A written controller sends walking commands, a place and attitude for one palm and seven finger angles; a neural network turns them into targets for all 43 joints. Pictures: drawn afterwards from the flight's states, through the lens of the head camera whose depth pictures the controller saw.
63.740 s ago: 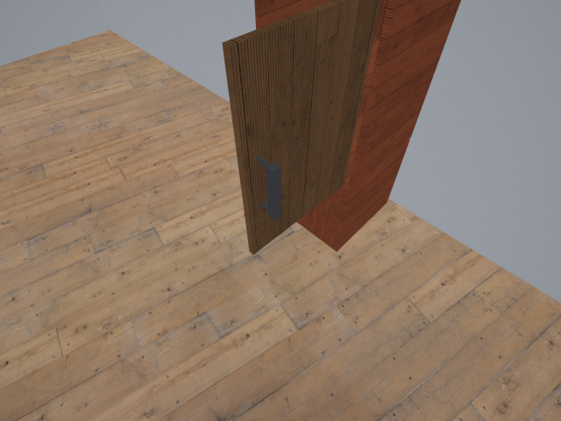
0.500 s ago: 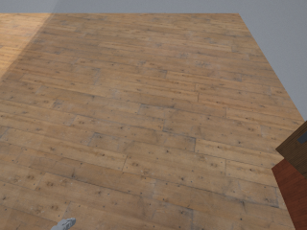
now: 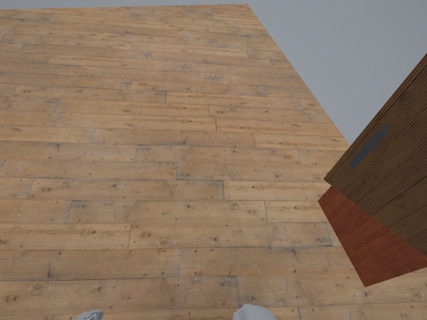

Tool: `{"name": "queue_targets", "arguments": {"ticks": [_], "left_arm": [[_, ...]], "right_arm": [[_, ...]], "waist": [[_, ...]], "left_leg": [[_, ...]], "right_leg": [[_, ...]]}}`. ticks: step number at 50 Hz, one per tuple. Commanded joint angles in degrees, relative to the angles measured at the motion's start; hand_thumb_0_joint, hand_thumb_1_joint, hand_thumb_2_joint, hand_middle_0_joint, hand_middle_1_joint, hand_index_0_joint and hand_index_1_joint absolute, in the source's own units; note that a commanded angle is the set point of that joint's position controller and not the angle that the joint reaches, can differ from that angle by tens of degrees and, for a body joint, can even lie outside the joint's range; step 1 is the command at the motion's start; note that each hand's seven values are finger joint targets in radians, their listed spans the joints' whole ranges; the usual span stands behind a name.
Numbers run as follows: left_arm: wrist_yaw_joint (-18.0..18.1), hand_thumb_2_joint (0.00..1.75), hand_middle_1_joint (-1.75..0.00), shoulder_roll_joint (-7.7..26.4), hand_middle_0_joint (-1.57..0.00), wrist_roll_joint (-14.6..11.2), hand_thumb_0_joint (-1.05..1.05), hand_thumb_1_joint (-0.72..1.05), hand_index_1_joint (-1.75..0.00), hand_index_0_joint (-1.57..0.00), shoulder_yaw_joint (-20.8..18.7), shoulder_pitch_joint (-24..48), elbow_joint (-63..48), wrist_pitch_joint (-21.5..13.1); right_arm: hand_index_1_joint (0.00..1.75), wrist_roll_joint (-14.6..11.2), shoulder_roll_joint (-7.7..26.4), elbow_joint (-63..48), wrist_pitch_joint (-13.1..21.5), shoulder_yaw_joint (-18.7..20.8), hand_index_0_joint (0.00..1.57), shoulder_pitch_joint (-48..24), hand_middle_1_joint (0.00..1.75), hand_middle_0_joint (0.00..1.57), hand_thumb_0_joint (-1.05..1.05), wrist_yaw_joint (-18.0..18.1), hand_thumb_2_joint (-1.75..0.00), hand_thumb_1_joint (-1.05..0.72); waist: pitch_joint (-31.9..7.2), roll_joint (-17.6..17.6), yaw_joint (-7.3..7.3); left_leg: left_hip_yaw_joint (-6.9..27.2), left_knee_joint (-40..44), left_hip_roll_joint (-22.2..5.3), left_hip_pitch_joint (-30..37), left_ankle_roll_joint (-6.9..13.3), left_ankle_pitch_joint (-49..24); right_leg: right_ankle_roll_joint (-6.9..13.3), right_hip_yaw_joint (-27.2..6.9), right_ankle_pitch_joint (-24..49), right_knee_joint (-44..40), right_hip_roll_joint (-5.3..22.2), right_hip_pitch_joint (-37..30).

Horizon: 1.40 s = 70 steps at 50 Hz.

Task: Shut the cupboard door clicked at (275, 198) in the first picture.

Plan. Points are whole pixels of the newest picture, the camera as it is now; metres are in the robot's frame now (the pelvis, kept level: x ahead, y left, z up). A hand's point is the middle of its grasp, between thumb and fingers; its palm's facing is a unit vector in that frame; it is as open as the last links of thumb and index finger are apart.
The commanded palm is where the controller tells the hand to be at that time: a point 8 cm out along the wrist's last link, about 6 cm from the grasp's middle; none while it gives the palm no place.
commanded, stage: turn to face it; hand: left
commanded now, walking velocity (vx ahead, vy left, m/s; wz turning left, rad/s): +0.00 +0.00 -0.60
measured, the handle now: (369, 146) +0.61 -0.43 -0.08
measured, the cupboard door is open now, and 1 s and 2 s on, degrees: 29 29 29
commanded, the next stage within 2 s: take the last steps up to it in 1.14 s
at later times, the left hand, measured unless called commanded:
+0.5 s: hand (138, 314) +0.14 +0.15 -0.16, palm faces -0.27 -0.93 -0.24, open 7.3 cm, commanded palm none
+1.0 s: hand (170, 265) +0.24 +0.10 -0.16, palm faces -0.55 -0.80 -0.26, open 7.4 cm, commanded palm none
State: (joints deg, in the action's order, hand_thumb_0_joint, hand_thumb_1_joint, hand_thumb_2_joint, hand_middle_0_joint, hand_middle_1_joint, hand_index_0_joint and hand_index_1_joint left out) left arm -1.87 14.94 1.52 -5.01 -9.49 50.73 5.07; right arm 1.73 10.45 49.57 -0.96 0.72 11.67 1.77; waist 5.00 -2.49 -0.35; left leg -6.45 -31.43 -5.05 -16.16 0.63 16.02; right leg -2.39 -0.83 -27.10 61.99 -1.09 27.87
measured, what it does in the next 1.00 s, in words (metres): steps on the spot, turning right: right foot, then left foot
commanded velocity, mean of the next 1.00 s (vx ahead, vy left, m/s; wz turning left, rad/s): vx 0.00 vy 0.00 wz -0.53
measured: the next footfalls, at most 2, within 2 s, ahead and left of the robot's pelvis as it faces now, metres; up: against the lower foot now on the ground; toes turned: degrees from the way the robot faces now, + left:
right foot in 0.24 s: +0.00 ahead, -0.15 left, +0.00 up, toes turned -13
left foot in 0.60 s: +0.13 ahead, +0.09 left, +0.00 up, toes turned -18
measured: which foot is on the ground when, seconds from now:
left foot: down 0.00-0.24, up 0.26-0.58, down 0.60-1.00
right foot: up 0.00-0.22, down 0.24-0.60, up 0.62-0.98, down 1.00-1.00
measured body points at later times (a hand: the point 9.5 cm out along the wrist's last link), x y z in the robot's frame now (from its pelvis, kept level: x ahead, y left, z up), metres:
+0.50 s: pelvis +0.02 -0.02 +0.00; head +0.07 -0.04 +0.44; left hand +0.16 +0.20 -0.14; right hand +0.03 -0.30 -0.14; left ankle +0.06 +0.11 -0.69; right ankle -0.04 -0.14 -0.74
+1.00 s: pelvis +0.03 -0.01 -0.01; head +0.06 -0.04 +0.44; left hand +0.27 +0.15 -0.14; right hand -0.09 -0.25 -0.16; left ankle +0.09 +0.10 -0.74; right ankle -0.06 -0.10 -0.73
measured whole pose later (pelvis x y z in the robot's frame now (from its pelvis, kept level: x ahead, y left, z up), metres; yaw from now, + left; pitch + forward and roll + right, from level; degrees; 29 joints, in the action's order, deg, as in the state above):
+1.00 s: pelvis +0.03 -0.01 -0.01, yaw -34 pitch +1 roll -1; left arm -2.0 14.6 1.4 -3.8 -7.6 50.0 3.7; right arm 1.4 13.6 52.7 -2.0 2.4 15.0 1.0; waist 4.4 1.8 1.3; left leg -13.0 -35.3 -9.3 -16.1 -1.4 18.7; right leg -0.7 3.4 -17.2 34.9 1.4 15.6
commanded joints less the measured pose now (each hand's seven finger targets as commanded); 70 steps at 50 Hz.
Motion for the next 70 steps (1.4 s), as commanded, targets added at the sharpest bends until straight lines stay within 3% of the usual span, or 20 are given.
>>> {"name": "queue_targets", "arguments": {"ticks": [1, 10, 11, 12, 13, 19, 28, 30, 31, 37, 48, 49, 50, 52, 59, 65, 66, 67, 68, 70], "left_arm": [[-0.8, 0.90, -0.30, 3.1, -0.20, -0.5, 0.00, 0.90, -0.30, -0.20, -1.0, 1.6, -5.4, -1.2], [-0.5, 0.90, -0.30, 3.5, -0.20, -0.5, 0.00, 0.90, -0.30, -0.20, -0.6, -1.4, -4.6, -2.5], [-0.2, 0.90, -0.30, 6.4, -0.20, -0.2, 0.00, 0.90, -0.30, -0.20, -1.2, -5.7, -3.2, -3.0], [0.6, 0.90, -0.30, 12.7, -0.20, 0.4, 0.00, 0.90, -0.30, -0.20, -2.3, -8.6, -2.4, -4.0], [1.5, 0.90, -0.30, 15.0, -0.20, -0.3, 0.00, 0.90, -0.30, -0.20, -2.6, -10.5, -1.6, -3.9], [2.6, 0.90, -0.30, 9.3, -0.20, -0.3, 0.00, 0.90, -0.30, -0.20, -1.3, -1.2, -4.5, -4.0], [2.1, 0.90, -0.30, 9.6, -0.20, -0.4, 0.00, 0.90, -0.30, -0.20, -1.7, 1.3, -4.2, -3.0], [1.3, 0.90, -0.30, 3.8, -0.20, -1.4, 0.00, 0.90, -0.30, -0.20, -0.4, -1.4, -5.9, -2.4], [1.4, 0.90, -0.30, 5.4, -0.20, -0.8, 0.00, 0.90, -0.30, -0.20, -0.6, 0.2, -6.1, -2.4], [-0.4, 0.90, -0.30, 4.3, -0.20, -0.4, 0.00, 0.90, -0.30, -0.20, -0.9, 0.0, -4.2, -1.5], [0.0, 0.90, -0.30, 3.5, -0.20, -0.3, 0.00, 0.90, -0.30, -0.20, 0.1, -1.8, -3.2, -2.7], [0.4, 0.90, -0.30, 6.2, -0.20, -0.1, 0.00, 0.90, -0.30, -0.20, -0.4, -5.5, -2.1, -3.2], [1.2, 0.90, -0.30, 11.9, -0.20, 0.5, 0.00, 0.90, -0.30, -0.20, -1.5, -7.7, -1.4, -4.0], [2.1, 0.90, -0.30, 12.8, -0.20, -0.2, 0.00, 0.90, -0.30, -0.20, -1.1, -7.8, -1.0, -3.9], [3.1, 0.90, -0.30, 7.5, -0.20, -0.1, 0.00, 0.90, -0.30, -0.20, -0.3, -2.3, -1.5, -4.5], [2.5, 0.90, -0.30, 7.1, -0.20, -0.5, 0.00, 0.90, -0.30, -0.20, -0.7, -0.6, -0.1, -3.9], [2.1, 0.90, -0.30, 4.5, -0.20, -0.8, 0.00, 0.90, -0.30, -0.20, -0.1, -1.1, -0.2, -3.7], [1.5, 0.90, -0.30, 0.6, -0.20, -1.1, 0.00, 0.90, -0.30, -0.20, 0.6, -2.5, -1.0, -3.5], [1.2, 0.90, -0.30, 1.7, -0.20, -0.4, 0.00, 0.90, -0.30, -0.20, 0.7, 1.0, -2.8, -3.5], [0.1, 0.90, -0.30, 3.4, -0.20, 0.9, 0.00, 0.90, -0.30, -0.20, -0.4, 2.2, -2.3, -3.3]], "right_arm": [[0.30, 0.1, 12.8, -3.1, 1.1, 3.5, 0.20, 1.6, 0.30, 0.20, 0.00, 1.0, -0.90, -0.90], [0.30, -0.4, 15.2, -1.5, 0.4, 5.2, 0.20, 1.7, 0.30, 0.20, 0.00, -0.2, -0.90, -0.90], [0.30, -0.9, 14.0, -2.0, 0.3, 5.1, 0.20, 0.6, 0.30, 0.20, 0.00, -0.4, -0.90, -0.90], [0.30, -1.2, 8.9, -4.4, 0.1, 4.0, 0.20, -1.1, 0.30, 0.20, 0.00, -0.6, -0.90, -0.90], [0.30, -0.8, 9.3, -6.2, -0.4, 3.5, 0.20, -3.6, 0.30, 0.20, 0.00, -0.3, -0.90, -0.90], [0.30, -0.9, 9.3, -3.4, -0.8, 3.3, 0.20, -2.6, 0.30, 0.20, 0.00, -0.6, -0.90, -0.90], [0.30, -1.6, 9.1, -2.6, 0.4, 3.2, 0.20, 2.6, 0.30, 0.20, 0.00, -0.1, -0.90, -0.90], [0.30, -0.3, 18.6, -2.2, 1.4, 4.8, 0.20, 6.6, 0.30, 0.20, 0.00, 0.3, -0.90, -0.90], [0.30, -0.1, 19.1, -2.5, 1.0, 4.6, 0.20, 7.3, 0.30, 0.20, 0.00, 0.5, -0.90, -0.90], [0.30, 0.2, 13.1, -4.1, 1.1, 2.9, 0.20, 0.6, 0.30, 0.20, 0.00, 0.9, -0.90, -0.90], [0.30, -0.4, 14.6, -0.2, 0.3, 4.5, 0.20, 2.8, 0.30, 0.20, 0.00, -0.3, -0.90, -0.90], [0.30, -0.9, 13.1, -0.4, 0.3, 4.4, 0.20, 2.3, 0.30, 0.20, 0.00, -0.6, -0.90, -0.90], [0.30, -1.2, 8.3, -2.3, 0.1, 3.4, 0.20, 0.7, 0.30, 0.20, 0.00, -0.7, -0.90, -0.90], [0.30, -1.2, 8.6, -2.9, -1.1, 3.0, 0.20, -1.2, 0.30, 0.20, 0.00, -0.4, -0.90, -0.90], [0.30, -1.0, 7.1, 1.1, -0.9, 2.6, 0.20, 1.1, 0.30, 0.20, 0.00, -0.7, -0.90, -0.90], [0.30, -0.6, 6.0, 3.1, 0.8, 1.9, 0.20, 7.3, 0.30, 0.20, 0.00, -0.2, -0.90, -0.90], [0.30, -0.4, 8.8, 4.0, 1.6, 2.3, 0.20, 9.6, 0.30, 0.20, 0.00, -0.1, -0.90, -0.90], [0.30, 0.7, 15.0, 4.6, 2.1, 3.7, 0.20, 13.0, 0.30, 0.20, 0.00, 0.0, -0.90, -0.90], [0.30, 0.7, 17.8, 4.2, 1.6, 4.4, 0.20, 15.4, 0.30, 0.20, 0.00, 0.4, -0.90, -0.90], [0.30, 0.9, 14.5, 3.0, 1.9, 3.5, 0.20, 10.9, 0.30, 0.20, 0.00, 0.4, -0.90, -0.90]], "waist": [[-6.6, 13.0, 1.09], [-9.6, 13.1, -0.13], [-10.5, 6.0, -2.47], [-9.6, -14.5, -4.18], [-9.1, -15.5, -5.14], [-8.1, -6.8, 0.00], [-8.5, -6.0, 2.71], [-11.3, 20.8, 3.28], [-10.1, 17.9, 4.04], [-6.5, 13.4, 0.64], [-8.9, 12.1, -0.17], [-10.4, 6.1, -1.88], [-9.0, -12.3, -3.13], [-7.0, -8.8, -3.23], [-8.9, -7.0, 0.07], [-8.8, -5.9, 2.83], [-8.8, 0.9, 3.51], [-8.3, 18.4, 4.73], [-4.9, 19.5, 6.54], [0.9, 12.3, 3.96]], "left_leg": [[7.5, 11.4, -13.9, 9.8, 6.7, -20.4], [-0.2, -0.5, -14.4, 7.4, 2.8, -22.4], [-2.4, -7.9, -11.6, 1.3, -0.3, -13.9], [-5.5, -20.7, -2.9, -14.2, -4.0, 14.1], [0.5, -30.9, 0.1, -19.4, -4.8, 22.3], [5.4, -29.9, -0.6, -16.3, -5.7, 8.5], [4.9, 3.5, 3.3, 4.5, -4.8, -3.2], [26.1, 13.9, -18.9, 16.9, 3.2, -14.8], [27.9, 13.7, -23.3, 11.8, 8.1, -18.8], [8.8, 10.9, -13.8, 9.0, 6.7, -25.9], [1.9, 1.7, -13.3, 4.4, 3.3, -20.0], [-0.9, -4.3, -10.3, -0.3, 0.2, -12.0], [-5.3, -15.9, -1.8, -13.8, -3.6, 12.7], [5.0, -32.1, 0.0, -16.8, -3.3, 18.5], [4.0, -23.8, 1.3, -12.8, -4.9, 8.2], [1.3, 3.4, 3.5, 4.7, -4.1, -2.7], [6.0, 10.2, 0.0, 12.8, -3.0, -1.8], [24.5, 16.0, -14.2, 17.6, 1.7, 6.1], [34.9, 21.1, -22.1, 12.9, 7.1, 15.7], [30.2, 24.6, -19.2, 4.1, 7.0, 21.4]], "right_leg": [[-1.1, 1.9, 1.2, -0.6, 2.6, 2.8], [1.5, 7.2, 12.7, -32.3, 0.6, -15.4], [2.9, 2.6, 20.5, -39.4, 3.8, -23.3], [8.4, -17.2, 37.7, -44.1, 17.9, -31.1], [13.6, -23.0, 51.6, -41.5, 24.0, -28.5], [12.9, -11.7, 43.7, -38.8, 14.0, -22.3], [8.4, -16.5, 33.3, -32.6, 9.6, -10.9], [1.4, -3.6, -4.5, -12.9, -3.2, 4.7], [1.1, -3.2, -10.1, -1.3, -1.0, 3.5], [-1.0, 0.5, 0.1, 3.3, 2.6, 2.9], [1.9, 6.2, 14.0, -33.1, 0.7, -17.4], [3.2, 1.1, 21.1, -39.7, 4.6, -24.2], [8.2, -16.6, 35.2, -44.1, 18.3, -30.3], [15.8, -18.3, 35.8, -44.1, 23.1, -21.6], [12.7, -9.0, 44.5, -39.7, 13.8, -23.2], [9.6, -10.1, 22.6, -36.9, 10.5, -15.3], [7.2, -8.0, 10.3, -32.4, 6.8, -7.2], [3.7, -0.5, -3.9, -18.9, -1.4, 4.0], [3.2, 0.6, -8.6, -7.0, -1.2, 8.1], [3.4, -2.3, -0.2, 2.6, 2.6, 9.4]]}}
